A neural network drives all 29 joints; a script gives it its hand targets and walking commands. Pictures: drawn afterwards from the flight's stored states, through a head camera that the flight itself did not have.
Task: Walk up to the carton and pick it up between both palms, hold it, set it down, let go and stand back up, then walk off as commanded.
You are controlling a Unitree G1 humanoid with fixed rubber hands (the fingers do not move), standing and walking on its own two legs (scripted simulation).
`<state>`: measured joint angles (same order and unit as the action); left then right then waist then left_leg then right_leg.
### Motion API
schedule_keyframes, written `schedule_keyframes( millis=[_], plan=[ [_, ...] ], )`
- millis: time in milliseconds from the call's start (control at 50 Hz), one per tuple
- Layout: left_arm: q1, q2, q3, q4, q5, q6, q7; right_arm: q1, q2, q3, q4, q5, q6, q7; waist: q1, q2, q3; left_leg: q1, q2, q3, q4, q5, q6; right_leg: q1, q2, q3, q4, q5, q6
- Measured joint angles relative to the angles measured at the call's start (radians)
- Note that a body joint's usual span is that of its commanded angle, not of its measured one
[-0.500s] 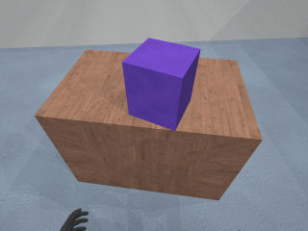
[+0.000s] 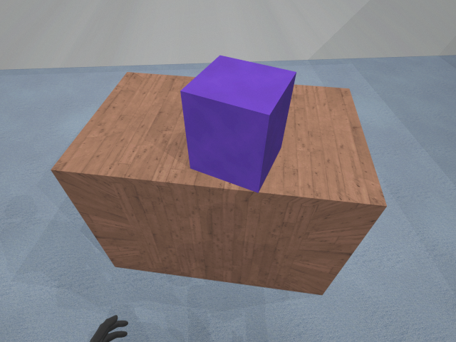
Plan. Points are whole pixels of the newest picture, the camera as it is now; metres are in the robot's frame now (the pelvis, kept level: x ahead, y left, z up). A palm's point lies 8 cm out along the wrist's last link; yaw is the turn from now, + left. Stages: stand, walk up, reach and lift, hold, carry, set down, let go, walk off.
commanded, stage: stand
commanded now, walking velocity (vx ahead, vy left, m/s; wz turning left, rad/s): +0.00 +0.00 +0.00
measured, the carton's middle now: (239, 124) +0.66 -0.03 +0.02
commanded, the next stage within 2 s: walk up in 1.74 s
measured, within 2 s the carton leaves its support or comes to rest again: neither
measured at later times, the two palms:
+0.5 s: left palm out of the picture +0.11 +0.25 -0.09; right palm out of the picture +0.06 -0.25 -0.12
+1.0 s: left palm out of the picture +0.08 +0.25 -0.09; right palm out of the picture +0.03 -0.25 -0.11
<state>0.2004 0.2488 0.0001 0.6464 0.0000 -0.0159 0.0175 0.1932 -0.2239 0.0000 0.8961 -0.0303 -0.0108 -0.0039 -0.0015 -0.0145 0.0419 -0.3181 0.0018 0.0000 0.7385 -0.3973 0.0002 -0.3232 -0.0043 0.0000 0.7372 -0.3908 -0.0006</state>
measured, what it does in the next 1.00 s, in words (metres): stands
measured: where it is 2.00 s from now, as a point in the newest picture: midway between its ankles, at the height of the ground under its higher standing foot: outside the picture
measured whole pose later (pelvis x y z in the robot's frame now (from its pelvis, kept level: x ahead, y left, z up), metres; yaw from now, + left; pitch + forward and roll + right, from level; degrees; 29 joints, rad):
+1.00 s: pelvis -0.03 +0.00 +0.02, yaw +0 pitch +0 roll +0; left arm 0.20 0.26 0.00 0.78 0.00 -0.03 0.01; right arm 0.18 -0.23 0.00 1.03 -0.03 -0.02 0.00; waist 0.00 -0.02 0.04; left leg -0.31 0.00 0.00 0.57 -0.25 0.00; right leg -0.32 0.00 0.00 0.57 -0.25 0.00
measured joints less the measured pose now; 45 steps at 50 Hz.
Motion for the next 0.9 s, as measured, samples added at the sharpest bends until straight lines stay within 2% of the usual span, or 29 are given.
schedule_keyframes(
  millis=[900],
  plan=[
    [0.000,0.007,0.000,0.120,0.000,-0.011,-0.006,-0.012,-0.001,0.000,0.116,0.001,-0.005,0.006,0.000,-0.002,0.000,0.003,0.000,0.000,-0.153,0.132,0.000,0.002,0.000,0.000,-0.150,0.131,0.000]
  ],
)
